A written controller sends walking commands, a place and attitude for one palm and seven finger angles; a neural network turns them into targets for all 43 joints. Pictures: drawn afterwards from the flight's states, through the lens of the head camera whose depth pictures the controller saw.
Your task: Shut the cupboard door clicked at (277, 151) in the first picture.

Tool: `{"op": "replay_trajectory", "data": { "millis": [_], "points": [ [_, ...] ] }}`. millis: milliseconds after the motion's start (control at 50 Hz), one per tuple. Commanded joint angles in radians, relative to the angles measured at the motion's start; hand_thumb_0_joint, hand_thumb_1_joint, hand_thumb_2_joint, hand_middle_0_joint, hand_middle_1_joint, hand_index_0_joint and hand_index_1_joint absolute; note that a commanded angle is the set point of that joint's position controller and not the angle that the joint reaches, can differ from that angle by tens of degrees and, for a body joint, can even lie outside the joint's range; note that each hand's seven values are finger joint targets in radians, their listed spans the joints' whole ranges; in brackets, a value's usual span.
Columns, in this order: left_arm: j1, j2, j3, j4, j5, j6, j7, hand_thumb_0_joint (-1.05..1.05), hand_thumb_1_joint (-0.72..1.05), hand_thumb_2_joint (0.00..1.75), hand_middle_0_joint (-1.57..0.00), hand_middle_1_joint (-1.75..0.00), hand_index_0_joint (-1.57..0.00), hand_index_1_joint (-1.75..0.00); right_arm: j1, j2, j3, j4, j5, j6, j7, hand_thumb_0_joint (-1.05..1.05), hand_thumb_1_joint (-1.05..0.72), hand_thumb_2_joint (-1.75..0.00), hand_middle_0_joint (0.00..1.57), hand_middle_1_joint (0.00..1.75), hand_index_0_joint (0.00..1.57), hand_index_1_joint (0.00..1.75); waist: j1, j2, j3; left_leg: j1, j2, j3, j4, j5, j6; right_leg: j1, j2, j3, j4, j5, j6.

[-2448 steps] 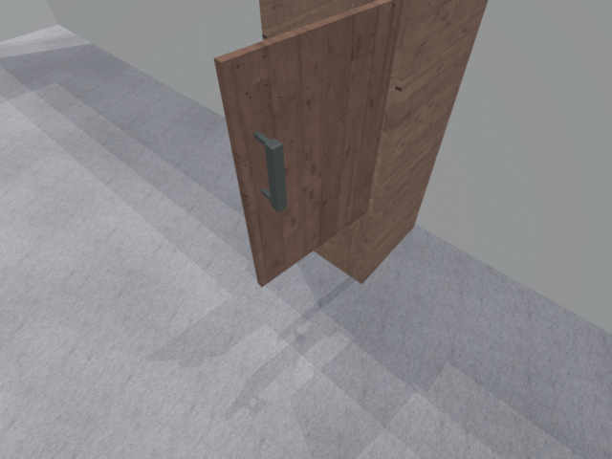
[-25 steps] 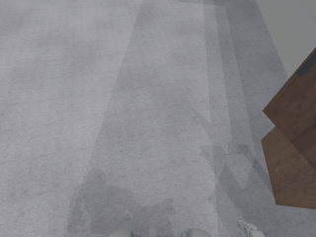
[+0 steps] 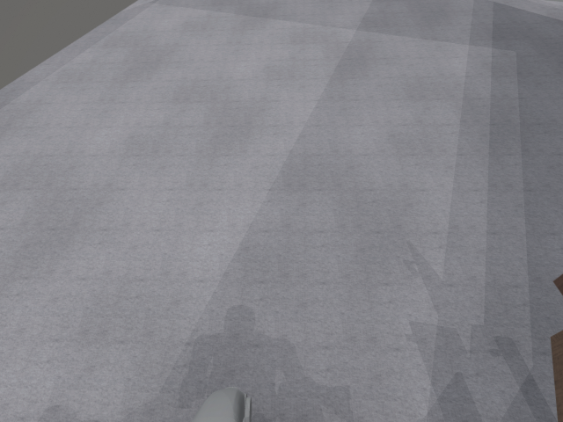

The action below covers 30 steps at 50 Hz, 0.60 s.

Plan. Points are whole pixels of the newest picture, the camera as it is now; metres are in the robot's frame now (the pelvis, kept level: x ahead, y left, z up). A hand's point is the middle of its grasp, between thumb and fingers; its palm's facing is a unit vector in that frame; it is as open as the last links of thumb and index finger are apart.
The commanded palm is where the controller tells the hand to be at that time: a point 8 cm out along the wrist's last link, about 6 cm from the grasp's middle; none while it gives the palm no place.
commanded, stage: walk to a spot facing it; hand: left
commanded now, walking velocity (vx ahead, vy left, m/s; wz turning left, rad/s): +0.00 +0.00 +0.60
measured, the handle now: out of the picture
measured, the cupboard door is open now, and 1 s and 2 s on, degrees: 29 29 29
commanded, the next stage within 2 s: turn to face it in 0.36 s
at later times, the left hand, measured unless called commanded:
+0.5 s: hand out of the picture +0.13 +0.27 -0.17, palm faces +0.30 -0.92 -0.25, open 7.4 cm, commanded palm none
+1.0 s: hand out of the picture +0.12 +0.20 -0.18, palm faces +0.17 -0.96 -0.21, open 7.3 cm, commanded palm none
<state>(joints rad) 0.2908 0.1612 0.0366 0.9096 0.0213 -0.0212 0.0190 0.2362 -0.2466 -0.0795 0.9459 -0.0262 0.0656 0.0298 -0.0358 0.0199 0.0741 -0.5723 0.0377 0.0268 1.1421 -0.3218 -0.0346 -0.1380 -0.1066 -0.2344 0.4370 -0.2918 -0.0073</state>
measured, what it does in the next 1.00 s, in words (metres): walks ahead: left foot, then right foot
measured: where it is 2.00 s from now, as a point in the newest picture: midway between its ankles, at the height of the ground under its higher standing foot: outside the picture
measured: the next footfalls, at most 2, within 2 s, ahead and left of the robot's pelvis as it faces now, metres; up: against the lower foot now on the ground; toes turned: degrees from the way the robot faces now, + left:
left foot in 0.22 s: +0.14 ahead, +0.12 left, +0.00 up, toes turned +15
right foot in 0.68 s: +0.19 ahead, -0.11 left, +0.00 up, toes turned +12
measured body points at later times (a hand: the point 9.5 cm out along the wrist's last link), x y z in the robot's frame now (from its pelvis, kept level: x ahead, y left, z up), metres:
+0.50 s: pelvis +0.07 +0.03 -0.01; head +0.12 +0.07 +0.44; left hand +0.11 +0.32 -0.15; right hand +0.24 -0.19 -0.13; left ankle +0.10 +0.11 -0.74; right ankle +0.12 -0.16 -0.67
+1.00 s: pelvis +0.12 +0.01 -0.01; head +0.18 +0.03 +0.44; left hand +0.11 +0.25 -0.16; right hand +0.22 -0.24 -0.15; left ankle +0.09 +0.13 -0.72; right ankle +0.15 -0.12 -0.74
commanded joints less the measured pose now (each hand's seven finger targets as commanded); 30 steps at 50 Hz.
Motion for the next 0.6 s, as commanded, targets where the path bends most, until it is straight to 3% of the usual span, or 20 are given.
{"op": "replay_trajectory", "data": {
  "millis": [0,60,100,120,140,160,180,200,220,240,260,280,320,380,420,460,520,580],
  "points": [
    [0.080,0.171,0.047,-0.028,0.001,-0.019,0.015,0.00,0.90,0.90,-0.20,-0.30,-0.20,-0.30,-0.077,0.003,0.017,-0.094,0.004,-0.021,0.010,0.00,-0.90,-0.90,0.20,0.30,0.20,0.30,0.043,-0.195,-0.052,-0.062,0.008,0.054,-0.149,0.024,-0.001,0.163,-0.215,0.026,-0.076,0.718,-0.052],
    [0.090,0.190,0.055,-0.023,0.007,-0.010,0.017,0.00,0.90,0.90,-0.20,-0.30,-0.20,-0.30,-0.138,0.004,0.024,-0.122,0.004,-0.028,0.014,0.00,-0.90,-0.90,0.20,0.30,0.20,0.30,0.062,-0.205,-0.042,-0.027,0.004,0.095,-0.320,-0.002,0.014,0.192,-0.244,0.011,-0.027,0.745,-0.066],
    [0.083,0.212,0.064,-0.027,0.008,-0.006,0.015,0.00,0.90,0.90,-0.20,-0.30,-0.20,-0.30,-0.138,-0.007,0.023,-0.131,0.004,-0.034,0.012,0.00,-0.90,-0.90,0.20,0.30,0.20,0.30,0.056,-0.201,-0.046,0.056,-0.019,0.127,-0.405,-0.015,0.034,0.168,-0.269,0.004,0.031,0.796,-0.072],
    [0.072,0.223,0.070,-0.031,0.009,-0.006,0.014,0.00,0.90,0.90,-0.20,-0.30,-0.20,-0.30,-0.099,-0.023,0.018,-0.128,0.004,-0.038,0.011,0.00,-0.90,-0.90,0.20,0.30,0.20,0.30,0.039,-0.209,-0.074,0.128,-0.033,0.126,-0.462,-0.007,0.048,0.160,-0.271,-0.003,0.098,0.819,-0.066],
    [0.064,0.230,0.074,-0.039,0.004,-0.005,0.012,0.00,0.90,0.90,-0.20,-0.30,-0.20,-0.30,-0.039,-0.044,0.011,-0.118,0.001,-0.042,0.007,0.00,-0.90,-0.90,0.20,0.30,0.20,0.30,0.006,-0.177,-0.108,0.245,-0.057,0.137,-0.534,0.067,0.059,0.114,-0.256,-0.030,0.187,0.797,-0.047],
    [0.047,0.234,0.075,-0.047,-0.003,-0.002,0.010,0.00,0.90,0.90,-0.20,-0.30,-0.20,-0.30,0.060,-0.089,-0.003,-0.095,-0.003,-0.049,0.005,0.00,-0.90,-0.90,0.20,0.30,0.20,0.30,-0.051,-0.102,-0.170,0.431,-0.035,0.092,-0.630,0.261,0.072,0.014,-0.236,-0.046,0.364,0.655,-0.014],
    [0.056,0.179,0.066,-0.077,-0.016,0.004,0.003,0.00,0.90,0.90,-0.20,-0.30,-0.20,-0.30,0.140,-0.206,-0.031,-0.083,-0.010,-0.060,-0.004,0.00,-0.90,-0.90,0.20,0.30,0.20,0.30,-0.080,0.177,-0.255,0.663,0.223,-0.253,-0.660,0.677,0.192,-0.272,-0.092,-0.044,0.621,0.026,0.062],
    [0.011,0.143,0.045,-0.119,-0.017,0.014,0.008,0.00,0.90,0.90,-0.20,-0.30,-0.20,-0.30,0.198,-0.281,-0.045,-0.071,0.009,-0.056,-0.022,0.00,-0.90,-0.90,0.20,0.30,0.20,0.30,-0.103,0.281,-0.318,0.733,0.395,-0.474,-0.687,1.039,0.318,-0.427,-0.003,0.097,0.815,-0.431,0.077],
    [-0.044,0.176,0.046,-0.140,-0.009,0.027,0.017,0.00,0.90,0.90,-0.20,-0.30,-0.20,-0.30,0.185,-0.265,-0.037,-0.064,0.016,-0.046,-0.028,0.00,-0.90,-0.90,0.20,0.30,0.20,0.30,-0.091,0.110,-0.274,0.655,0.388,-0.393,-0.703,0.852,0.321,-0.415,-0.030,0.189,0.853,-0.380,0.058],
    [-0.057,0.157,0.052,-0.136,-0.006,0.031,0.018,0.00,0.90,0.90,-0.20,-0.30,-0.20,-0.30,0.118,-0.237,-0.031,-0.088,0.009,-0.053,-0.036,0.00,-0.90,-0.90,0.20,0.30,0.20,0.30,-0.063,0.089,-0.222,0.582,0.351,-0.380,-0.741,0.708,0.287,-0.454,-0.036,0.193,0.837,-0.314,0.067],
    [-0.051,0.147,0.058,-0.117,-0.003,0.036,0.017,0.00,0.90,0.90,-0.20,-0.30,-0.20,-0.30,0.053,-0.218,-0.026,-0.110,0.006,-0.053,-0.044,0.00,-0.90,-0.90,0.20,0.30,0.20,0.30,-0.044,0.136,-0.211,0.513,0.317,-0.364,-0.759,0.557,0.256,-0.449,-0.046,0.216,0.826,-0.270,0.076],
    [-0.064,0.161,0.062,-0.104,-0.001,0.046,0.013,0.00,0.90,0.90,-0.20,-0.30,-0.20,-0.30,-0.001,-0.186,-0.016,-0.126,0.004,-0.050,-0.047,0.00,-0.90,-0.90,0.20,0.30,0.20,0.30,-0.030,0.141,-0.158,0.410,0.276,-0.333,-0.792,0.422,0.233,-0.413,-0.051,0.240,0.805,-0.213,0.078],
    [-0.037,0.158,0.067,-0.090,0.004,0.052,-0.001,0.00,0.90,0.90,-0.20,-0.30,-0.20,-0.30,-0.063,-0.162,-0.007,-0.135,0.002,-0.054,-0.049,0.00,-0.90,-0.90,0.20,0.30,0.20,0.30,0.011,0.117,-0.131,0.347,0.209,-0.280,-0.818,0.287,0.206,-0.381,-0.031,0.236,0.757,-0.131,0.082],
    [-0.046,0.150,0.068,-0.090,0.007,0.057,-0.006,0.00,0.90,0.90,-0.20,-0.30,-0.20,-0.30,-0.064,-0.162,-0.010,-0.131,0.001,-0.056,-0.044,0.00,-0.90,-0.90,0.20,0.30,0.20,0.30,0.020,0.083,-0.123,0.325,0.177,-0.285,-0.845,0.198,0.195,-0.376,-0.008,0.232,0.685,-0.076,0.089],
    [-0.070,0.150,0.066,-0.105,0.008,0.055,-0.009,0.00,0.90,0.90,-0.20,-0.30,-0.20,-0.30,-0.047,-0.166,-0.014,-0.124,0.000,-0.055,-0.042,0.00,-0.90,-0.90,0.20,0.30,0.20,0.30,0.017,0.087,-0.122,0.345,0.169,-0.319,-0.860,0.119,0.198,-0.389,0.002,0.230,0.624,-0.068,0.094],
    [-0.087,0.138,0.059,-0.104,0.009,0.056,-0.010,0.00,0.90,0.90,-0.20,-0.30,-0.20,-0.30,-0.033,-0.146,-0.009,-0.113,-0.003,-0.056,-0.044,0.00,-0.90,-0.90,0.20,0.30,0.20,0.30,0.016,0.103,-0.114,0.360,0.170,-0.314,-0.870,0.126,0.201,-0.396,0.014,0.225,0.582,-0.056,0.093],
    [-0.082,0.113,0.036,-0.083,0.008,0.053,-0.009,0.00,0.90,0.90,-0.20,-0.30,-0.20,-0.30,-0.017,-0.110,0.004,-0.086,-0.003,-0.064,-0.052,0.00,-0.90,-0.90,0.20,0.30,0.20,0.30,0.021,0.124,-0.131,0.386,0.167,-0.268,-0.867,0.152,0.206,-0.325,0.032,0.211,0.444,-0.071,0.080],
    [-0.073,0.094,0.013,-0.054,0.004,0.043,-0.008,0.00,0.90,0.90,-0.20,-0.30,-0.20,-0.30,-0.011,-0.089,0.013,-0.049,-0.004,-0.070,-0.056,0.00,-0.90,-0.90,0.20,0.30,0.20,0.30,0.031,0.131,-0.132,0.371,0.162,-0.218,-0.831,0.203,0.191,-0.182,0.069,0.207,0.218,-0.077,0.058]
  ]
}}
